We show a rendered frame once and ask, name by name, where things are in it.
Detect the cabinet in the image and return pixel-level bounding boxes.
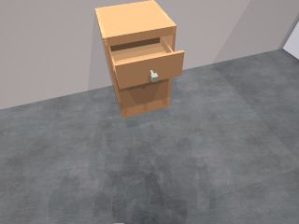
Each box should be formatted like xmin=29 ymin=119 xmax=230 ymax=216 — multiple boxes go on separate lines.
xmin=95 ymin=0 xmax=177 ymax=119

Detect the handle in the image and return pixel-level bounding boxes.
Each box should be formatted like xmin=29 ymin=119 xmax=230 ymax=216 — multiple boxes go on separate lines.
xmin=150 ymin=70 xmax=159 ymax=83

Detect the drawer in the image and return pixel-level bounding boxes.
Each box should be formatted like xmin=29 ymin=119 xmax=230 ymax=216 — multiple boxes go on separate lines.
xmin=108 ymin=36 xmax=185 ymax=89

